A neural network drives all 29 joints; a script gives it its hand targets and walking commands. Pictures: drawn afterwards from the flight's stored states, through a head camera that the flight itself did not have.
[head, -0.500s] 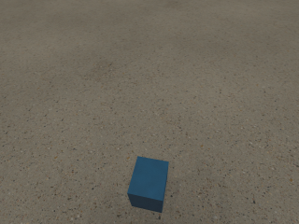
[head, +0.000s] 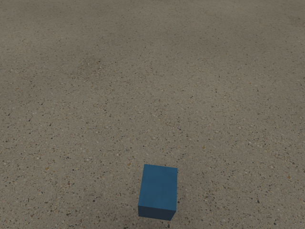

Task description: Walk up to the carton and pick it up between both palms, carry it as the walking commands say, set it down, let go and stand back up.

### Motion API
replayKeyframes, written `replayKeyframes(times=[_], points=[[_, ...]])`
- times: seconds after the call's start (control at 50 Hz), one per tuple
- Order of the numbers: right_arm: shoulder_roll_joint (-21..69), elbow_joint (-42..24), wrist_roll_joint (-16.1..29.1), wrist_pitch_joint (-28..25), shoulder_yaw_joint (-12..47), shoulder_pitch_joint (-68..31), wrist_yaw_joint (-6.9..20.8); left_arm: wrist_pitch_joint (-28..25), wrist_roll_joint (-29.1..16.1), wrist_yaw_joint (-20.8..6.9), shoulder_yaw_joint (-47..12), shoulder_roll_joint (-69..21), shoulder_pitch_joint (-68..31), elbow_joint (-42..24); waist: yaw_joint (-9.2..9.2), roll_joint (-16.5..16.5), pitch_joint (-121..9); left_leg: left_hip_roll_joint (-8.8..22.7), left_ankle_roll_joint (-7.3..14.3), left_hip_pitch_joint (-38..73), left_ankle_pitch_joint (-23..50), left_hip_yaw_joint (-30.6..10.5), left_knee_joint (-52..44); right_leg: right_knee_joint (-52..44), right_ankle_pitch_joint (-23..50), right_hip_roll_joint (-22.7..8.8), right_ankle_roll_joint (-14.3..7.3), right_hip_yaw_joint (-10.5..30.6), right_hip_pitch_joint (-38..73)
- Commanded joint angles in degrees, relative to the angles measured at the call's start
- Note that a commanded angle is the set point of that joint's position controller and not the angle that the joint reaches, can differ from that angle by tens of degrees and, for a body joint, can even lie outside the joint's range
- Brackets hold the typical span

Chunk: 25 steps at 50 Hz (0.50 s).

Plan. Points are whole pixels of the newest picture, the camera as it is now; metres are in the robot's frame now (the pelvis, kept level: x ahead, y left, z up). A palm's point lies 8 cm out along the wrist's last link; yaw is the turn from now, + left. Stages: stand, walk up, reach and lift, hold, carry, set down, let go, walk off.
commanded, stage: walk up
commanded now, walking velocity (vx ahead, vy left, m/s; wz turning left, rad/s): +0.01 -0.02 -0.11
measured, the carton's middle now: (157, 192) +0.42 -0.02 -0.65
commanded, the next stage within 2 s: stand in 1.48 s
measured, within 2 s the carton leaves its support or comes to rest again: neither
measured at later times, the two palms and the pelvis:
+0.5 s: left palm out of the picture +0.09 +0.22 -0.13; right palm out of the picture -0.01 -0.23 -0.14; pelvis +0.02 -0.01 +0.01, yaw -2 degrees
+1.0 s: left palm out of the picture +0.01 +0.18 -0.14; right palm out of the picture -0.01 -0.24 -0.15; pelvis +0.03 -0.03 +0.00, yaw -2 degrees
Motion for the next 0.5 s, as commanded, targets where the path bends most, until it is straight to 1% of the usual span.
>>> replayKeyframes(times=[0.0,0.02,0.04,0.06,0.08,0.1,0.12,0.14,0.16,0.18,0.2,0.22,0.24,0.26,0.28,0.3,0.32,0.34,0.36,0.38,0.4,0.42,0.44,0.46,0.48], points=[[-7.6,-2.5,0.0,-1.9,-0.7,0.2,-0.7,1.1,-0.1,-0.7,0.3,0.9,5.1,-0.3,0.56,14.1,-1.3,15.4,5.4,2.6,26.7,-10.2,-10.0,6.0,1.4,-0.4,-0.4,-1.2,-1.7],[-7.3,-2.1,-0.1,-1.8,-0.6,0.6,-0.9,1.0,0.1,-0.8,-0.1,0.1,4.0,-0.5,0.34,14.8,-0.9,13.7,5.2,3.2,28.6,-8.0,-9.1,4.8,2.3,0.2,-0.3,-2.1,-1.6],[-6.0,-1.5,0.1,-1.9,-0.2,2.0,-1.0,1.1,0.2,-0.7,0.2,0.9,2.5,-1.1,-0.38,14.0,-2.1,14.5,6.3,3.9,30.9,-9.1,-8.6,3.8,2.3,1.0,-0.6,-2.1,-0.3],[-5.8,-1.1,-0.2,-2.0,0.1,2.6,-1.2,1.2,0.1,-0.6,0.0,0.4,-0.2,-1.8,-0.81,15.3,-1.8,14.4,6.9,6.1,34.1,-8.0,-7.7,0.9,2.0,1.4,-0.5,-3.3,-1.6],[-6.8,-0.7,-0.1,-1.9,-0.2,3.1,-1.4,1.3,0.0,-0.5,-0.2,-0.1,-1.8,-2.1,-1.65,16.6,-1.8,14.4,7.3,7.2,34.4,-7.9,-6.8,-2.4,1.1,2.1,-0.4,-3.9,-1.0],[-6.6,-0.8,-0.2,-1.9,-0.2,4.2,-1.4,1.6,0.0,-0.5,-0.2,-0.3,-2.1,-2.1,-1.79,15.7,-1.5,14.9,7.5,6.8,34.3,-8.4,-6.8,-2.6,1.7,2.4,-0.6,-4.2,-0.4],[-8.2,-1.1,-0.3,-1.6,-0.6,3.0,-1.7,1.7,-0.1,-0.4,-0.1,0.4,-3.9,-2.5,-2.20,14.4,-2.4,15.5,8.2,8.8,33.1,-9.6,-6.3,-5.3,1.3,2.7,-0.8,-4.1,-0.5],[-8.4,-0.7,0.0,-1.4,-0.8,4.2,-1.8,1.7,-0.2,-0.5,0.0,0.4,-5.0,-3.1,-2.37,15.0,-1.8,15.7,8.0,8.6,32.2,-10.5,-6.7,-6.4,1.4,2.8,-0.6,-4.3,-0.1],[-8.0,-0.4,-0.3,-1.4,-0.9,4.5,-1.8,1.6,-0.2,-0.6,-0.4,-0.3,-6.5,-3.5,-2.49,14.7,-0.7,17.0,8.9,7.9,33.5,-10.9,-6.3,-8.6,1.9,2.2,-0.8,-4.3,0.2],[-8.4,-0.5,-0.5,-1.2,-1.3,4.9,-1.9,1.7,-0.4,-0.6,-0.3,-0.7,-6.6,-3.3,-2.64,14.2,-1.6,16.7,8.9,8.9,33.7,-11.1,-5.8,-9.2,1.7,3.1,-0.9,-5.0,1.0],[-8.5,-0.4,-0.4,-1.1,-1.5,5.1,-2.0,1.6,-0.6,-0.7,-0.3,-0.6,-6.0,-3.1,-2.78,13.7,-2.6,16.9,9.0,10.3,33.1,-11.2,-5.2,-11.9,1.9,3.0,-0.9,-4.8,1.3],[-8.3,-0.5,-0.3,-0.8,-1.4,4.5,-2.1,1.3,-0.5,-0.6,-0.2,0.1,-6.4,-3.0,-2.79,14.7,-2.5,16.9,8.5,9.8,33.3,-10.6,-4.7,-13.4,3.9,3.2,-1.3,-5.5,2.4],[-8.1,-0.1,-0.2,-0.6,-1.6,5.1,-2.1,1.0,-0.7,-1.0,-0.6,-1.5,-6.7,-3.1,-2.54,15.9,-2.1,15.5,8.0,7.9,32.2,-9.8,-4.0,-17.4,6.8,3.4,-1.7,-5.8,5.0],[-8.7,-0.2,-0.2,-0.3,-2.0,4.1,-2.0,0.8,-0.4,-0.8,-0.8,-1.5,-5.3,-2.8,-1.26,13.1,-1.4,15.9,6.8,4.9,26.2,-9.7,-4.0,-24.2,12.6,2.6,-2.2,-6.4,8.7],[-7.7,-0.5,0.0,-0.2,-2.1,4.9,-1.7,0.3,-0.1,-0.6,-0.8,-0.6,-5.3,-2.2,-1.44,8.2,-1.5,13.8,4.2,0.9,20.5,-8.8,-3.1,-28.5,19.6,1.1,-2.0,-5.2,14.7],[-5.3,-0.9,0.6,-0.1,-1.5,5.5,-1.6,-0.5,0.6,-0.4,-0.5,2.2,-3.1,-2.3,-1.28,3.2,-3.0,11.0,1.5,-5.1,11.8,-5.7,-0.1,-30.7,26.8,-5.5,-2.8,1.4,22.1],[-1.0,-1.4,1.2,0.3,-0.6,4.2,-1.3,-0.8,0.2,-0.2,-0.3,4.3,-5.2,-1.7,-2.86,-3.0,-1.1,4.4,-1.0,-5.0,-0.1,-0.5,0.1,-31.7,31.3,-8.6,-5.3,3.3,18.5],[-2.0,-0.4,0.7,0.7,-0.7,5.3,-1.2,-0.8,0.3,-0.1,-1.5,0.3,-6.6,-0.9,-3.18,-2.3,0.1,4.1,-1.4,-1.1,-3.9,-1.0,-2.3,-33.0,27.3,-9.4,-7.2,3.3,15.1],[-3.3,0.5,0.3,0.8,-1.3,5.5,-0.9,-1.0,0.1,-0.2,-2.0,-0.6,-6.8,-0.3,-3.22,-0.9,1.1,4.0,-1.3,1.4,-1.6,-1.4,-5.0,-34.1,21.9,-7.8,-6.5,2.6,14.6],[-4.0,1.0,0.1,0.6,-1.5,5.1,-0.6,-1.2,-0.3,-0.1,-2.0,-0.6,-7.1,0.0,-2.81,-1.0,2.2,4.2,-1.2,1.7,1.5,-2.1,-6.0,-34.4,21.8,-5.8,-5.4,1.2,15.7],[-3.9,1.5,0.0,0.6,-1.8,5.2,-0.3,-1.6,-0.5,0.0,-2.0,0.2,-7.1,0.4,-3.27,-1.4,2.5,4.6,-1.2,4.0,4.0,-2.3,-7.1,-34.7,23.6,-4.8,-5.0,0.5,14.7],[-4.7,1.5,0.1,0.4,-1.9,4.9,-0.2,-1.8,-0.8,0.2,-1.9,0.7,-7.3,0.6,-3.23,-0.9,4.0,5.8,-1.1,3.6,7.1,-3.9,-8.4,-33.3,27.9,-3.4,-4.5,-1.0,15.9],[-3.7,2.6,0.2,0.2,-1.9,6.2,-0.5,-2.1,-0.9,0.1,-1.7,1.1,-6.1,1.0,-2.75,1.5,0.6,6.0,-0.8,6.0,8.4,-3.6,-8.3,-32.7,30.6,-3.3,-4.3,-1.5,17.5],[-3.4,3.0,0.5,0.1,-1.6,6.4,-0.6,-2.3,-0.8,0.3,-1.5,1.0,-5.2,1.6,-2.69,2.8,0.8,6.0,-1.1,4.9,8.4,-3.4,-9.0,-32.3,30.8,-3.2,-4.6,-1.6,18.8],[-3.1,3.6,0.6,0.3,-1.7,7.0,-0.9,-2.5,-0.7,0.2,-2.0,0.1,-4.2,2.2,-2.69,3.7,1.0,5.6,-1.3,5.8,7.6,-2.9,-8.7,-32.5,30.8,-3.7,-4.9,-0.8,18.4]])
